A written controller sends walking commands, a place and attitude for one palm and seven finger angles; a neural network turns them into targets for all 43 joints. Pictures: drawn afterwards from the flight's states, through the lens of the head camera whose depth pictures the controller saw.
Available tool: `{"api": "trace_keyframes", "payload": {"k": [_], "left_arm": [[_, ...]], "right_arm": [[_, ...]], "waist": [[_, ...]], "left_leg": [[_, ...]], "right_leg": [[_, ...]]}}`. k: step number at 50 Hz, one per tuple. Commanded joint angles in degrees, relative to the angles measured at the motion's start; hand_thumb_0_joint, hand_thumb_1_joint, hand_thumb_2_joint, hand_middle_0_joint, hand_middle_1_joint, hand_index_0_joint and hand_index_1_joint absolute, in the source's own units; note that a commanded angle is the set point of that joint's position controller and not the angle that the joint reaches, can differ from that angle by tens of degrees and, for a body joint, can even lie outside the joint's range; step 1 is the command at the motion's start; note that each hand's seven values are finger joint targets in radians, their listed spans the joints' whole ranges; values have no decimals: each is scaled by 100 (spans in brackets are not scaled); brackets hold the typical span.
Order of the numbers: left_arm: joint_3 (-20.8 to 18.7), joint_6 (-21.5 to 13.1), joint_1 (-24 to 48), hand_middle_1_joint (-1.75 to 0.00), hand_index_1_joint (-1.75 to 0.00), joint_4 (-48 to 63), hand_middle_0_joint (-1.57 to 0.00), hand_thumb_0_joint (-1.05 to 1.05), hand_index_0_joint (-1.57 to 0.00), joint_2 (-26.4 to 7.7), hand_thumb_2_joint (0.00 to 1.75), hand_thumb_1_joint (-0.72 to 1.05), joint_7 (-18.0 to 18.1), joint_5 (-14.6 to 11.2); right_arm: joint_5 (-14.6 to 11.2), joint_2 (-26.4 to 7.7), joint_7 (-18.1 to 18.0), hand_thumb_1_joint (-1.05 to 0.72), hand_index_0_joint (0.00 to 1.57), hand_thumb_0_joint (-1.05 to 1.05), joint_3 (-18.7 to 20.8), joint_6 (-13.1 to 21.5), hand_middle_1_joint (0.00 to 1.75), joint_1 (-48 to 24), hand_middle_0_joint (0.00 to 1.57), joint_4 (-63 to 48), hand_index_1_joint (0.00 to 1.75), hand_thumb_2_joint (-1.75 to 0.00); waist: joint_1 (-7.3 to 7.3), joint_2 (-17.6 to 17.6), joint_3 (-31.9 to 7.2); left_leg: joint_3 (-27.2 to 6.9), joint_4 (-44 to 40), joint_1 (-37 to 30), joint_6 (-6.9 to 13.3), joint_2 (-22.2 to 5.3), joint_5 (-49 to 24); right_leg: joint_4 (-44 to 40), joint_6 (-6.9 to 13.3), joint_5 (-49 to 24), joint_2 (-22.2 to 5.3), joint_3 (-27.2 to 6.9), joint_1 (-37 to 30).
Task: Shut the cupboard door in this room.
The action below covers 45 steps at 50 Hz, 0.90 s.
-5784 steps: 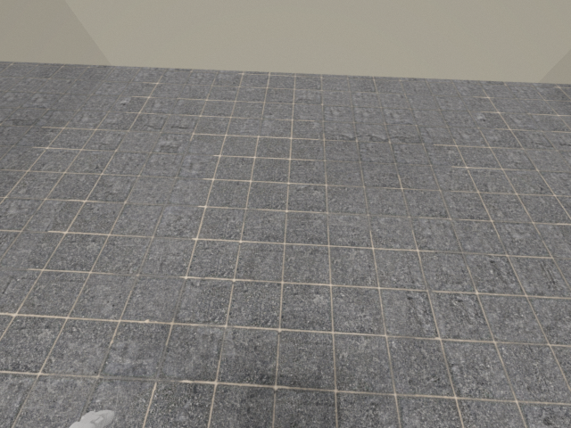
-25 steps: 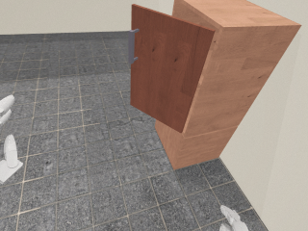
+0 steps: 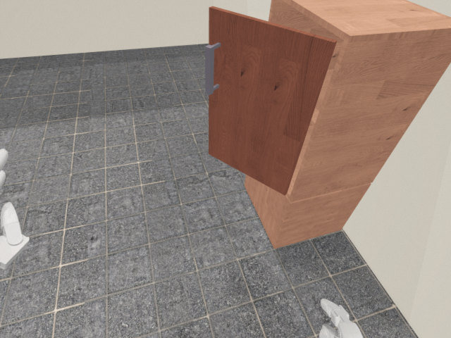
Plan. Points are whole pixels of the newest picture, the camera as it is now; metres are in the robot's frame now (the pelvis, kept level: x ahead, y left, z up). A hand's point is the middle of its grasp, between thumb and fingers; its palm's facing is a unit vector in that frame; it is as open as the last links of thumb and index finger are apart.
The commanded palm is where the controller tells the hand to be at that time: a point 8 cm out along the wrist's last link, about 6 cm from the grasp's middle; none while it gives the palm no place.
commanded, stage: stop stepping back and stand still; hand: left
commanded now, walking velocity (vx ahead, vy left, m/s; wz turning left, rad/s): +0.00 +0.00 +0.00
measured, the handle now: (213, 69) +0.89 +0.09 +0.06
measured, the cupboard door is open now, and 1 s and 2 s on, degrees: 36 36 36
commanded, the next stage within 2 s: let the arm hang, fingers relaxed in 0.48 s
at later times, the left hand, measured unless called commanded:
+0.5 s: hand (59, 218) +0.24 +0.25 +0.15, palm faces +0.41 -0.79 -0.45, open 7.4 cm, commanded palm +0.18 +0.29 +0.18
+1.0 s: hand out of the picture -0.01 +0.18 -0.18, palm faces +0.07 -0.99 -0.16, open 7.0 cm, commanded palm none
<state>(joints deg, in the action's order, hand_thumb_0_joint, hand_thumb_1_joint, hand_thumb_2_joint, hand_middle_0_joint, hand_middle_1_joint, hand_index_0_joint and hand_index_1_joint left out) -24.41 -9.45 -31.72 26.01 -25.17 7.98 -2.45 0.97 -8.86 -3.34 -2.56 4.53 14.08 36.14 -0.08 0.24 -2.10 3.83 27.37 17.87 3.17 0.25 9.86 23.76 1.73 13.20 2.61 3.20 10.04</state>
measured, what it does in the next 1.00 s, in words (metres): stands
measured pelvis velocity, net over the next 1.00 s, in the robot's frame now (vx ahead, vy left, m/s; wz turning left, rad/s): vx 0.01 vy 0.00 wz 0.05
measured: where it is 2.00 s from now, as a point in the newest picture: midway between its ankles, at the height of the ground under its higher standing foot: outside the picture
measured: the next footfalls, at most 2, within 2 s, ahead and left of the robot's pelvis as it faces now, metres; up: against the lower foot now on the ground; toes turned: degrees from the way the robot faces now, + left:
none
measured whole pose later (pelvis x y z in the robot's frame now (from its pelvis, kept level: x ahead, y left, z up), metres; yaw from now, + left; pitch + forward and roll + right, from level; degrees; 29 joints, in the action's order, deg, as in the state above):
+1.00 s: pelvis +0.01 +0.00 +0.00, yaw +3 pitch -1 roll -1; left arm -0.5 2.0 -18.8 -60.2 -11.5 1.0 0.5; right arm 1.6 -10.3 -0.9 -1.4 -2.2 16.4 59.7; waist 0.1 -2.5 2.6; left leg 1.7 26.1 16.0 4.0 2.4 9.7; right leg 23.4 1.4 15.3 0.9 5.4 7.7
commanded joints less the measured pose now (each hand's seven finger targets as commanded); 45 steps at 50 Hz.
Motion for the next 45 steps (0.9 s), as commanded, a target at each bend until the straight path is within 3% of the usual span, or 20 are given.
{"api": "trace_keyframes", "payload": {"k": [1, 2, 5, 6, 7, 11, 14, 26, 28, 29, 30, 31, 33, 35, 36, 40, 41, 45], "left_arm": [[-478, -237, 601, -30, -30, 1082, -20, 0, -20, -820, 90, 90, 123, 11], [-335, -272, 692, -30, -30, 1190, -20, 0, -20, -709, 90, 90, 126, 13], [-363, -347, 849, -30, -30, 1328, -20, 0, -20, -784, 90, 90, 168, 41], [-557, -360, 872, -30, -30, 1365, -20, 0, -20, -982, 90, 90, 197, 67], [-446, -385, 812, -30, -30, 1363, -20, 0, -20, -841, 90, 90, 192, 52], [-677, -414, 423, -30, -30, 1153, -20, 0, -20, -954, 90, 90, 200, 15], [-595, -417, 249, -30, -30, 1028, -20, 0, -20, -833, 90, 90, 183, -35], [-654, -368, 288, -30, -30, 1116, -20, 0, -20, -995, 90, 90, 204, -48], [-552, -366, 300, -30, -30, 1105, -20, 0, -20, -876, 90, 90, 198, -51], [1952, 474, 595, -30, -30, -3104, -20, 0, -20, 72, 90, 90, -609, 324], [1778, 912, 682, -30, -30, -3225, -20, 0, -20, 154, 90, 90, -698, 318], [1859, 932, 856, -30, -30, -3452, -20, 0, -20, 294, 90, 90, -731, 383], [1949, 918, 1222, -30, -30, -4050, -20, 0, -20, 246, 90, 90, -764, 381], [2026, 918, 1536, -30, -30, -4746, -20, 0, -20, 215, 90, 90, -759, 389], [2069, 920, 1622, -30, -30, -5128, -20, 0, -20, 192, 90, 90, -742, 393], [2250, 1020, 1677, -30, -30, -6585, -20, 0, -20, 439, 90, 90, -668, 326], [2262, 1012, 1621, -30, -30, -6889, -20, 0, -20, 387, 90, 90, -664, 331], [2226, 970, 1346, -30, -30, -7884, -20, 0, -20, 782, 90, 90, -659, 311]], "right_arm": [[-95, -943, -135, -90, 20, 0, 399, 285, 30, -635, 20, -840, 30, -90], [-101, -922, -142, -90, 20, 0, 372, 300, 30, -656, 20, -847, 30, -90], [-107, -952, -166, -90, 20, 0, 375, 333, 30, -685, 20, -846, 30, -90], [-105, -959, -177, -90, 20, 0, 389, 347, 30, -705, 20, -822, 30, -90], [-116, -927, -178, -90, 20, 0, 382, 340, 30, -682, 20, -834, 30, -90], [-145, -947, -149, -90, 20, 0, 424, 258, 30, -660, 20, -889, 30, -90], [-183, -950, -125, -90, 20, 0, 427, 156, 30, -623, 20, -950, 30, -90], [-199, -998, -163, -90, 20, 0, 428, 58, 30, -683, 20, -1011, 30, -90], [-201, -976, -162, -90, 20, 0, 416, 56, 30, -654, 20, -1013, 30, -90], [-224, -1977, 350, -90, 20, 0, 621, 401, 30, -1082, 20, 37, 30, -90], [-152, -1812, 354, -90, 20, 0, 694, 122, 30, -614, 20, 102, 30, -90], [-75, -1678, 338, -90, 20, 0, 669, 62, 30, -396, 20, 204, 30, -90], [-25, -1665, 320, -90, 20, 0, 551, -95, 30, -399, 20, 258, 30, -90], [16, -1636, 316, -90, 20, 0, 491, -203, 30, -452, 20, 393, 30, -90], [35, -1589, 324, -90, 20, 0, 469, -248, 30, -450, 20, 472, 30, -90], [71, -1254, 305, -90, 20, 0, 286, -413, 30, -404, 20, 1033, 30, -90], [61, -1245, 298, -90, 20, 0, 272, -429, 30, -403, 20, 1157, 30, -90], [61, -897, 212, -90, 20, 0, 267, -455, 30, -162, 20, 1721, 30, -90]], "waist": [[-27, 81, -215], [-38, 117, -233], [-4, 382, -358], [12, 430, -421], [-1, 459, -436], [14, 422, -517], [-15, 305, -518], [3, 279, -544], [-8, 241, -536], [-149, 313, 54], [-101, 338, -343], [-82, -42, -370], [-43, -758, -176], [-59, -1080, -37], [-60, -1081, -54], [-7, 9, 137], [20, 145, 165], [11, 867, 188]], "left_leg": [[-872, -755, -141, -200, -661, 962], [-876, -665, -236, -183, -654, 657], [-872, -564, -395, -152, -655, 22], [-838, -497, -425, -159, -641, -156], [-850, -453, -422, -162, -639, -386], [-748, -194, -389, -198, -590, -921], [-695, -42, -337, -211, -575, -1261], [-668, -57, -403, -160, -561, -1177], [-694, -85, -423, -154, -567, -1178], [-778, 847, -178, -122, -689, -2063], [-780, 650, -491, -150, -682, -1720], [-863, 637, -385, -63, -739, -1555], [-1109, 502, -162, 74, -740, -1268], [-1218, 326, -87, 83, -672, -1167], [-1192, 264, -127, 44, -629, -1286], [-1303, -436, -172, 22, -599, -729], [-1304, -521, -140, 15, -596, -586], [-1202, -824, -244, -41, -522, 199]], "right_leg": [[-500, 40, 460, -485, -773, 90], [-449, 27, 219, -517, -791, 112], [-270, -31, -331, -513, -750, 46], [-251, -34, -500, -548, -761, -22], [-193, -23, -672, -561, -739, -81], [-182, -8, -1195, -660, -802, -225], [-118, -10, -1625, -709, -816, -288], [-163, -145, -1584, -718, -777, -204], [-156, -122, -1463, -702, -752, -196], [566, 56, -2144, -1179, -281, 540], [383, 156, -1581, -1094, -658, 610], [476, 169, -1147, -1002, -524, 640], [437, 202, -650, -924, -565, 639], [331, 236, -479, -937, -656, 499], [312, 266, -610, -977, -694, 390], [13, 134, 173, -860, -688, 88], [-100, 112, 221, -843, -692, -37], [-455, 195, 342, -886, -703, -159]]}}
